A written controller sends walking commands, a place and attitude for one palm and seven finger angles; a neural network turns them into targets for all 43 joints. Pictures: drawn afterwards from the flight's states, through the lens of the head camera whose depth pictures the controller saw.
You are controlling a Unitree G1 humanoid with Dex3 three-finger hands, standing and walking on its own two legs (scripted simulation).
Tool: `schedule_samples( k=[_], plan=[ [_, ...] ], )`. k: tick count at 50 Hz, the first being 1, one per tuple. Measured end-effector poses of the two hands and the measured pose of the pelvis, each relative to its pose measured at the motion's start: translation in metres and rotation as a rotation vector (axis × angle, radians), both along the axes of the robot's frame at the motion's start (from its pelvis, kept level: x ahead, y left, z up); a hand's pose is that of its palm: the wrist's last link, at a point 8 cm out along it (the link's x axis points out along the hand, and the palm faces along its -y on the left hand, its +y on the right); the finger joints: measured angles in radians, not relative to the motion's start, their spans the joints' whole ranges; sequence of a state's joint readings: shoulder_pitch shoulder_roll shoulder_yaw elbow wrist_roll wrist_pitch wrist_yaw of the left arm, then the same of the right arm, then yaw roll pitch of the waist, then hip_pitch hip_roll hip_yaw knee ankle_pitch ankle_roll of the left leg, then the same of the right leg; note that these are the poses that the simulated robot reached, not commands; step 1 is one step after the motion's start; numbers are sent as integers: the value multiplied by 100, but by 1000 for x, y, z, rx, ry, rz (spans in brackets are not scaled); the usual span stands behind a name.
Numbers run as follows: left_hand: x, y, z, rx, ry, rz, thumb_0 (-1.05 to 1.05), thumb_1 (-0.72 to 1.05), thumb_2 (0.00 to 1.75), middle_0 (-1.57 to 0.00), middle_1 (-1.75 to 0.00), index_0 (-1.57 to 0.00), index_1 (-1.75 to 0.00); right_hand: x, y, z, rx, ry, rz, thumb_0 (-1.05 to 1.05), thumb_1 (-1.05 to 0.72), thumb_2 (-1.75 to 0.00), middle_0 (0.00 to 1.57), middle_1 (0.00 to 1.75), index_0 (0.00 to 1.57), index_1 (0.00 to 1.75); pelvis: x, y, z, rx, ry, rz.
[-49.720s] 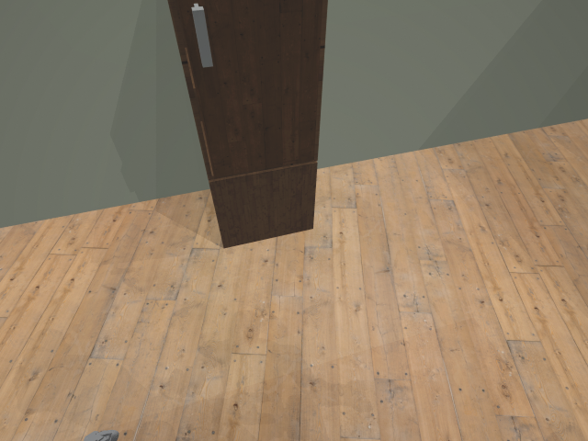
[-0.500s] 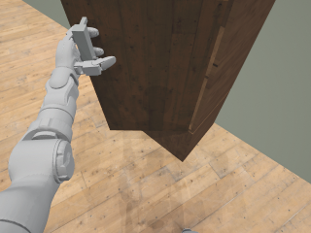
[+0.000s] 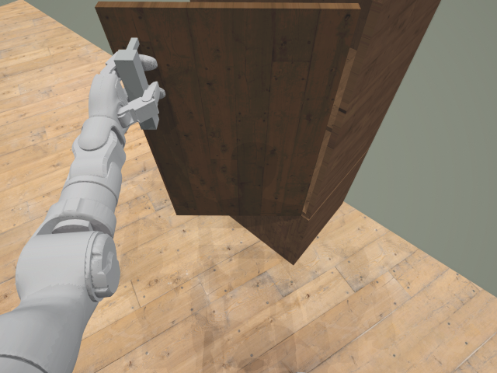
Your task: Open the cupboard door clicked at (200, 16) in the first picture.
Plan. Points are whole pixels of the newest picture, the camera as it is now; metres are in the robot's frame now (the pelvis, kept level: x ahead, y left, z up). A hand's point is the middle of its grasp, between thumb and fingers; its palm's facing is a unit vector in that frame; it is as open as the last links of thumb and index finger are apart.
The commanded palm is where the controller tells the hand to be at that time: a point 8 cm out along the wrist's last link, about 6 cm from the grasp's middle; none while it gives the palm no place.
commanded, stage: pull the door open along its arc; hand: left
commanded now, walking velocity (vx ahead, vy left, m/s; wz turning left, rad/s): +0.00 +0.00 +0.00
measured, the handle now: (142, 85) +0.55 +0.15 +0.16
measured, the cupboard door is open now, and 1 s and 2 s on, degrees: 40 80 77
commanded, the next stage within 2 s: open thumb and fingers to let go in 1.12 s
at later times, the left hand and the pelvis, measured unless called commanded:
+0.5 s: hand (157, 151) +0.39 +0.11 +0.16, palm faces +0.11 -0.99 +0.10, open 6.5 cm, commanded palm +0.33 +0.17 +0.16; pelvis +0.01 +0.00 +0.01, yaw -2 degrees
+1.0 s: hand (214, 214) +0.29 +0.03 +0.16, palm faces +0.25 -0.97 +0.00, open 6.6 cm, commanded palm +0.21 +0.06 +0.16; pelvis +0.00 -0.02 +0.01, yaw +1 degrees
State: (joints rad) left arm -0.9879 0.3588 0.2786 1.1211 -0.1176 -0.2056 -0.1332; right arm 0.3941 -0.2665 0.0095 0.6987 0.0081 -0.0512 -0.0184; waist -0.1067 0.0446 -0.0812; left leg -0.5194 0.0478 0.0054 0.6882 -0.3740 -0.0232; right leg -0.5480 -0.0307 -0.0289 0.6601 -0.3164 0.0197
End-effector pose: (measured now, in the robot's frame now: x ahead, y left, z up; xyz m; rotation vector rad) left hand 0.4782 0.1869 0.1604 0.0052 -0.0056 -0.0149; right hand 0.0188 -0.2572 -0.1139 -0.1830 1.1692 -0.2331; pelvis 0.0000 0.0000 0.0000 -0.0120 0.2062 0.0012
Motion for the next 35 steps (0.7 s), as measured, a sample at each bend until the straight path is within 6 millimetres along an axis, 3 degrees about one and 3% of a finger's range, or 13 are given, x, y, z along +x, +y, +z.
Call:
schedule_samples(
  k=[7,14,20,29,35],
  plan=[
    [-6,1,-1,-7,-12,-17,1,68,77,-36,-135,-35,-135,8,-3,4,2,-49,-36,1,-90,-90,20,30,20,29,5,-1,2,4,-13,-27],
    [-36,-2,-3,-21,-45,-32,1,66,72,-35,-135,-34,-135,31,-3,9,18,-118,-43,1,-90,-90,20,30,20,29,9,-2,7,7,-51,-43],
    [-76,-10,-4,-36,-53,-42,1,63,68,-36,-135,-34,-135,71,0,19,31,-239,-14,1,-90,-90,20,30,20,29,10,-3,10,9,-99,-47],
    [-140,-45,-2,-83,-19,250,2,62,71,-35,-135,-36,-133,149,24,45,77,-423,120,1,-90,-90,20,30,19,29,6,-6,14,14,-162,-27],
    [-172,-69,2,-65,18,362,2,63,73,-33,-133,-36,-133,181,44,59,100,-478,201,1,-90,-90,20,30,20,29,4,-11,16,12,-206,0]
  ],
)
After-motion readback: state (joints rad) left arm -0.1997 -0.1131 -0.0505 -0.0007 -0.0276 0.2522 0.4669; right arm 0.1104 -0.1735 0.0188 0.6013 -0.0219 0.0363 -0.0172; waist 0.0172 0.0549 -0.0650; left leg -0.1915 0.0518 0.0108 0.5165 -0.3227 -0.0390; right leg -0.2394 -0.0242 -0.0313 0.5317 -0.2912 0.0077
